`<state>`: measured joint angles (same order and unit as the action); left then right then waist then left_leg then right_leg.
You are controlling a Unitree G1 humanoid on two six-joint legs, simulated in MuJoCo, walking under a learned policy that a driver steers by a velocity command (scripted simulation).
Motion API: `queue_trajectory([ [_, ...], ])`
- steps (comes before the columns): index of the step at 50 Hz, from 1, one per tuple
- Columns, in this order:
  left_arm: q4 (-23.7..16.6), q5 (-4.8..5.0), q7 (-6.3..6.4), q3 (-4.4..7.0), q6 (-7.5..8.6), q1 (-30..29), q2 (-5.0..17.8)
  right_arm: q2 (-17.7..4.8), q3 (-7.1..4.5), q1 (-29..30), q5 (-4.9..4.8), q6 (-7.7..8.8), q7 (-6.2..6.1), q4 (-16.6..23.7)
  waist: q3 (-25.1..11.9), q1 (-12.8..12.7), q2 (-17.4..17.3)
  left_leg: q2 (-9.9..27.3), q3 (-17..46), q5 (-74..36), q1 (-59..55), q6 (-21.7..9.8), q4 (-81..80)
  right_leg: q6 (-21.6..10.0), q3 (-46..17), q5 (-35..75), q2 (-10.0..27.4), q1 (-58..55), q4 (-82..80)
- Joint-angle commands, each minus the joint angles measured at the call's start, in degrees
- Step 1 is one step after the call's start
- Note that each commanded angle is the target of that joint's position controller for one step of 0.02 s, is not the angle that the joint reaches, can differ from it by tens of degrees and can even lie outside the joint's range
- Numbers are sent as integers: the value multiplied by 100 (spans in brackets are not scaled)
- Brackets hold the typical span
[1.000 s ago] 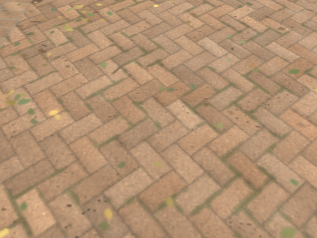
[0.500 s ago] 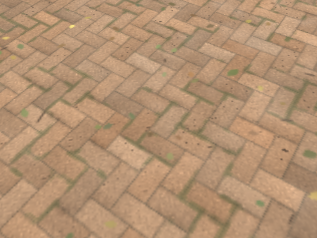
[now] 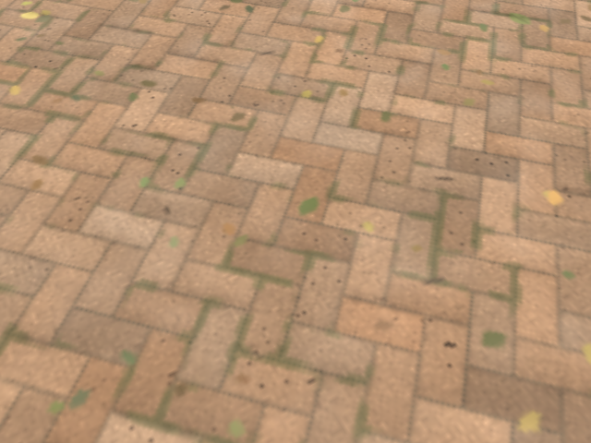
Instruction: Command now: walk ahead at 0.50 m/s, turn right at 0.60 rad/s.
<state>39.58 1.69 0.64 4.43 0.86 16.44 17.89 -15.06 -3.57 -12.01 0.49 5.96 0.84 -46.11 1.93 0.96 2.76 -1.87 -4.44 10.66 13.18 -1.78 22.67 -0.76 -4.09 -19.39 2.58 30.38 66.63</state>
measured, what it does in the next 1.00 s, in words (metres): walks ahead: right foot, then left foot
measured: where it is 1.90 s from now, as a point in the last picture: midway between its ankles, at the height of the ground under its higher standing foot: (323, 345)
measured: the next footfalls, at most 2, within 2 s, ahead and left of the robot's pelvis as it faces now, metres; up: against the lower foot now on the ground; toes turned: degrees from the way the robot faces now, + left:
right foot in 0.32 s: +0.33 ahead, -0.17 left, +0.00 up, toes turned -12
left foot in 0.86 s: +0.65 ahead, +0.04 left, +0.00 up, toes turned +9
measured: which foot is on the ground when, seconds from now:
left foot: down 0.00-0.34, up 0.36-0.84, down 0.86-1.00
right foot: up 0.00-0.30, down 0.32-0.88, up 0.90-1.00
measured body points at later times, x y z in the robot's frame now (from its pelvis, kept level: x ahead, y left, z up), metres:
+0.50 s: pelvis +0.27 -0.08 +0.00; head +0.30 -0.10 +0.45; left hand +0.44 +0.16 -0.09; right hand +0.32 -0.37 -0.13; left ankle +0.25 +0.09 -0.65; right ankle +0.29 -0.16 -0.74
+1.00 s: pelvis +0.55 -0.04 -0.01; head +0.60 -0.03 +0.44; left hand +0.63 +0.25 -0.13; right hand +0.73 -0.29 -0.12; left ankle +0.61 +0.03 -0.74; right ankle +0.46 -0.19 -0.64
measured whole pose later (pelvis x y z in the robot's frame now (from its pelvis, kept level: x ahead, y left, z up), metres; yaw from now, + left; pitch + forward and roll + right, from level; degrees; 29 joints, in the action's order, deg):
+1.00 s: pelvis +0.55 -0.04 -0.01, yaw +8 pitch +1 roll +0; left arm 44.1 0.9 0.8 3.5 5.3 12.5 16.6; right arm -17.0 -3.9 -9.0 -0.5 2.7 2.1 -42.7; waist 4.5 0.3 0.4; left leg -4.7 -1.9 10.0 22.2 -5.1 30.8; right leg 1.3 -0.9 -26.0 2.5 22.5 71.3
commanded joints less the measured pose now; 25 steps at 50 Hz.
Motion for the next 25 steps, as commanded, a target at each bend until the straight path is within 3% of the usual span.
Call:
queue_trajectory([
  [1,-582,-9,-26,76,24,-164,252,-765,-185,39,-36,109,-36,201,-88,16,-772,1698,1328,-743,-768,-926,-1345,66,-227,377,474,1056,-326],
  [7,-812,-26,-202,-25,115,-944,95,-1031,-232,-62,-55,6,-74,72,79,264,-601,1506,73,-1625,-1005,-759,-1402,49,206,1956,394,894,-2109],
  [10,-1007,-16,-313,-55,125,-1431,57,-1180,-260,-353,-119,-87,-86,-48,233,422,-567,1631,-213,-1824,-1369,-672,-1314,-64,492,1995,276,802,-2728],
  [12,-1127,-28,-360,-46,126,-1585,83,-1270,-281,-528,-195,-159,-80,-139,266,388,-585,1765,-291,-2492,-1608,-634,-1094,-229,597,1568,131,596,-3002],
  [14,-1126,-88,-345,44,125,-1296,240,-1428,-299,-610,-260,-213,-77,-236,5,46,-751,1853,-326,-4242,-1773,-619,-461,-483,770,937,-242,-178,-3200],
  [15,-964,-105,-318,171,113,-655,467,-1472,-284,-534,-277,-251,-84,-273,-344,-417,-744,1763,-439,-4835,-1675,-536,348,-647,851,986,-430,-1084,-3496],
  [16,-679,-101,-242,329,94,271,761,-1329,-202,-499,-264,-256,-97,-290,-804,-917,-636,1555,-580,-4518,-950,-378,1476,-809,780,1459,-477,-2594,-3746],
  [17,-508,-178,-118,453,53,1101,1306,-815,-12,-647,-90,-203,-63,-114,-1630,-1062,276,1089,-620,-1941,904,-114,3526,-1273,-975,1543,867,-4712,-3578],
  [18,-591,-177,-116,388,103,953,1422,-489,139,-1069,-147,-84,11,-122,-2609,-659,1151,119,298,2280,2171,70,5297,-2140,-3665,1060,2206,-5493,-4429],
  [19,-624,-195,-170,246,170,795,922,-1168,-64,-505,-350,-11,57,-83,-2251,-951,347,352,1088,2182,2617,17,5634,-1859,-3250,920,2065,-5031,-4673],
  [20,-537,-207,-176,183,220,540,782,-1134,-67,-73,-455,13,78,115,-1321,-812,328,579,969,1808,2853,-18,5446,-1611,-2187,1233,1821,-4207,-4754],
  [21,-437,-183,-192,141,272,215,632,-982,-43,4,-361,-1,44,104,-835,-527,29,841,909,1355,2731,5,4946,-1393,-1556,1499,1526,-3454,-4908],
  [22,-428,-185,-196,85,330,-57,408,-988,-84,-60,-254,-66,16,36,-594,-343,149,995,925,1024,2497,57,4631,-1280,-1100,1710,1337,-2948,-5106],
  [25,-315,-231,-176,87,516,-364,304,-685,-64,-520,-248,-316,-18,-172,-369,-7,140,1063,965,424,1978,227,4426,-1257,-410,1852,1226,-2182,-5732],
])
